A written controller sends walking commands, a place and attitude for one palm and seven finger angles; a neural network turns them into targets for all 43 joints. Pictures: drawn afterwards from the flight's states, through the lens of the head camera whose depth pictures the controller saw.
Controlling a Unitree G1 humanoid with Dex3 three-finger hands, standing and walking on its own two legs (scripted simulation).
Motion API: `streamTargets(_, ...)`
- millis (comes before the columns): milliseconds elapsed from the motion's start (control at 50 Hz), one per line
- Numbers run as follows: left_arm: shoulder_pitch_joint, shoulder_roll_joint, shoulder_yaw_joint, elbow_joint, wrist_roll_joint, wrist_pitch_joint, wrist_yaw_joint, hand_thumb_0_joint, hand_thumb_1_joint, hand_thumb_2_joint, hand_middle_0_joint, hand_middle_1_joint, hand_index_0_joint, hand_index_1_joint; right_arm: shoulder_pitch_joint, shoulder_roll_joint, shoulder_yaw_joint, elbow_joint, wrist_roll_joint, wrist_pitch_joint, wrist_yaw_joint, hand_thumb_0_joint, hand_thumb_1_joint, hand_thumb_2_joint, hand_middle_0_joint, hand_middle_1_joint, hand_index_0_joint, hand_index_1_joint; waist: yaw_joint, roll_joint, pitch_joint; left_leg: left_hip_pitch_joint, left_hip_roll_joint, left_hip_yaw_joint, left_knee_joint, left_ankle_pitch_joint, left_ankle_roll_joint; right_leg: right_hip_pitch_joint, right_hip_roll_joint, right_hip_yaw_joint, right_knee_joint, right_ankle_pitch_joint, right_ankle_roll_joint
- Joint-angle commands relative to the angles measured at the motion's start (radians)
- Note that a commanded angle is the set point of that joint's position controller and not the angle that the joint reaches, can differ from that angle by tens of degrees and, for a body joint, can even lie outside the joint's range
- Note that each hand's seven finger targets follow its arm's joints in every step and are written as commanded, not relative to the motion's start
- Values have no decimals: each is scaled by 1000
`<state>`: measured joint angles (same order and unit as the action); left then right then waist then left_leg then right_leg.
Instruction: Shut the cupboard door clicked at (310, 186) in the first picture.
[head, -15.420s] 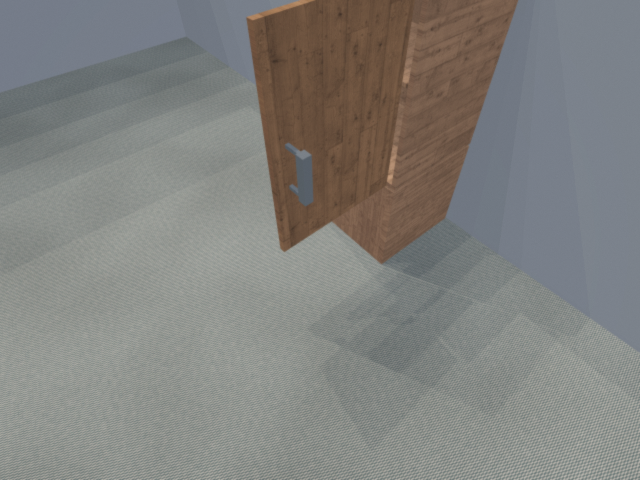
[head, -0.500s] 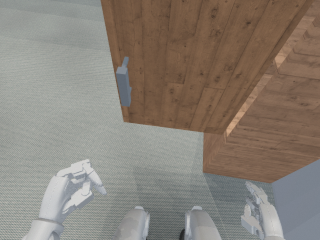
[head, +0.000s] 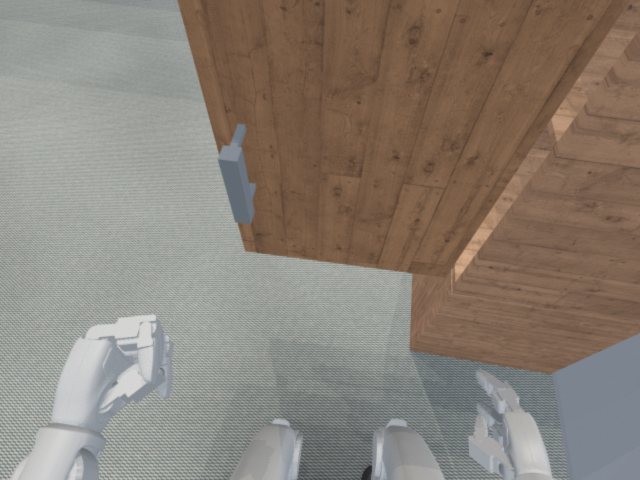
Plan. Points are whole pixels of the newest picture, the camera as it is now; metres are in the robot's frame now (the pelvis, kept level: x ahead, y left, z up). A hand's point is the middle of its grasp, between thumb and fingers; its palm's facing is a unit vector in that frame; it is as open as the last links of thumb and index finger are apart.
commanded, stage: raise the hand and make a fist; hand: left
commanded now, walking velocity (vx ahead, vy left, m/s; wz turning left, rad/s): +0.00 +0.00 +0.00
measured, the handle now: (242, 176) +0.50 +0.16 +0.04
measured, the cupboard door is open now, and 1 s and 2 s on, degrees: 92 92 92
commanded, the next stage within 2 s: bring the fist close to the handle in 0.34 s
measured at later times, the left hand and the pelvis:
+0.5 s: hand (191, 383) +0.22 +0.16 +0.04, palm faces -0.07 -1.00 -0.04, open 3.1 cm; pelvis +0.00 -0.02 +0.00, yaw +0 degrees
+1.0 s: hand (223, 306) +0.30 +0.14 +0.04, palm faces -0.09 -1.00 -0.02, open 3.1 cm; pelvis +0.00 +0.00 +0.01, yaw +0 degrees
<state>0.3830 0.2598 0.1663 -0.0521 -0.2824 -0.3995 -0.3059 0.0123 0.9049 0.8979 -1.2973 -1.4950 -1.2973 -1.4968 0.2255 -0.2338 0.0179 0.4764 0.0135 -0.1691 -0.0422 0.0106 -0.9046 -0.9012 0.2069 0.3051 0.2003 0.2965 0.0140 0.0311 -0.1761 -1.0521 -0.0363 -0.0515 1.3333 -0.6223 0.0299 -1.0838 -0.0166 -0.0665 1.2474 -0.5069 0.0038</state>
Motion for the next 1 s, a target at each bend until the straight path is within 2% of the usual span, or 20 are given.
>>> streamTargets(0,-2,92,41,-159,-29,-33,-30,0,900,900,-1300,-1500,-1300,-1500,-26,-146,-75,-163,19,-63,-16,0,-900,-900,200,300,200,300,-16,-10,-260,83,4,-8,-231,288,-26,291,26,27,-161,147,-37)
streamTargets(60,-7,136,91,-191,-42,-45,-16,0,900,900,-1300,-1500,-1300,-1500,-29,-141,-77,-163,16,-67,-25,0,-900,-900,200,300,200,300,1,-29,-280,64,4,-1,-217,296,-20,332,25,48,-164,149,-39)
streamTargets(80,-7,123,86,-217,-43,-57,-10,0,900,900,-1300,-1500,-1300,-1500,-28,-134,-77,-164,17,-68,-25,0,-900,-900,200,300,200,300,3,-24,-304,71,4,4,-216,305,-19,348,19,55,-165,159,-36)
streamTargets(120,7,113,91,-213,-44,-80,11,0,900,900,-1300,-1500,-1300,-1500,-28,-123,-77,-153,15,-69,-24,0,-900,-900,200,300,200,300,5,-14,-290,61,3,9,-210,310,-20,352,15,64,-165,172,-34)
streamTargets(160,6,121,99,-188,-39,-91,28,0,900,900,-1300,-1500,-1300,-1500,-29,-123,-77,-148,10,-63,-24,0,-900,-900,200,300,200,300,1,-26,-262,33,5,9,-200,301,-19,346,18,69,-163,157,-37)
streamTargets(180,9,90,71,-177,-31,-95,29,0,900,900,-1300,-1500,-1300,-1500,-33,-121,-77,-148,12,-62,-21,0,-900,-900,200,300,200,300,-7,-23,-254,31,4,16,-197,287,-17,337,13,75,-171,144,-32)
streamTargets(260,4,82,40,-119,-17,-84,18,0,900,900,-1300,-1500,-1300,-1500,-29,-130,-79,-149,17,-54,-22,0,-900,-900,200,300,200,300,-24,-37,-201,6,5,18,-195,234,-12,316,11,91,-201,70,-32)
streamTargets(340,-16,106,47,-157,-17,-83,5,0,900,900,-1300,-1500,-1300,-1500,-30,-130,-78,-161,23,-55,-26,0,-900,-900,200,300,200,300,-25,-33,-232,19,4,23,-200,213,-6,329,4,106,-223,38,-25)
streamTargets(360,-27,123,61,-169,-25,-85,3,0,900,900,-1300,-1500,-1300,-1500,-28,-130,-77,-160,21,-52,-29,0,-900,-900,200,300,200,300,-17,-29,-239,21,6,20,-194,231,-6,349,8,110,-216,58,-32)
streamTargets(420,-20,112,71,-179,-27,-101,15,0,900,900,-1300,-1500,-1300,-1500,-33,-120,-75,-160,21,-54,-29,0,-900,-900,200,300,200,300,-15,-27,-244,29,6,24,-198,231,-7,344,7,103,-215,62,-26)
streamTargets(460,-106,119,65,-173,-30,-113,24,0,900,900,-1300,-1500,-1300,-1500,-30,-128,-68,-148,14,-56,-32,0,-900,-900,200,300,200,300,-30,-15,-213,21,8,13,-188,225,-8,306,14,93,-198,53,-33)
streamTargets(540,-169,63,-2,-113,-5,-114,33,0,900,900,-1300,-1500,-1300,-1500,-22,-137,-66,-135,15,-65,-28,0,-900,-900,200,300,200,300,-55,-14,-205,35,9,8,-193,197,-8,239,15,67,-188,35,-27)
streamTargets(580,-194,60,-20,-79,0,-91,21,0,900,900,-1300,-1500,-1300,-1500,-16,-144,-65,-136,15,-62,-28,0,-900,-900,200,300,200,300,-56,-26,-220,37,9,6,-196,199,-6,249,16,66,-188,44,-28)
streamTargets(640,-249,90,0,-78,12,-64,27,0,900,900,-1300,-1500,-1300,-1500,-14,-150,-66,-138,19,-59,-29,0,-900,-900,200,300,200,300,-43,-21,-256,51,9,5,-215,202,-6,270,14,63,-189,49,-28)
streamTargets(700,-279,94,4,-122,17,-42,51,0,900,900,-1300,-1500,-1300,-1500,-14,-144,-65,-144,15,-50,-24,0,-900,-900,200,300,200,300,-23,27,-330,114,7,1,-238,285,-11,306,14,41,-163,152,-33)
streamTargets(760,-313,96,21,-83,21,-32,93,0,900,900,-1300,-1500,-1300,-1500,-10,-144,-61,-133,9,-37,-20,0,-900,-900,200,300,200,300,-24,-1,-309,110,10,-6,-242,301,-15,302,21,29,-158,168,-34)
streamTargets(840,-390,36,-35,2,55,-30,132,0,900,900,-1300,-1500,-1300,-1500,-8,-144,-59,-116,7,-23,-7,0,-900,-900,200,300,200,300,-47,1,-257,104,11,-10,-261,254,-21,252,16,19,-168,121,-32)
streamTargets(860,-413,46,-33,18,60,-27,135,0,900,900,-1300,-1500,-1300,-1500,-3,-149,-60,-113,5,-19,-9,0,-900,-900,200,300,200,300,-49,-13,-258,107,13,-14,-261,268,-21,255,18,16,-164,134,-36)
streamTargets(920,-504,7,-90,38,79,-28,140,0,900,900,-1300,-1500,-1300,-1500,0,-151,-63,-106,5,-11,-4,0,-900,-900,200,300,200,300,-64,10,-278,144,16,-15,-270,266,-24,234,13,14,-171,136,-34)
streamTargets(980,-562,34,-71,45,89,-32,148,0,900,900,-1300,-1500,-1300,-1500,13,-156,-65,-98,4,-1,-6,0,-900,-900,200,300,200,300,-59,13,-319,181,20,-22,-279,308,-29,250,13,11,-166,169,-39)
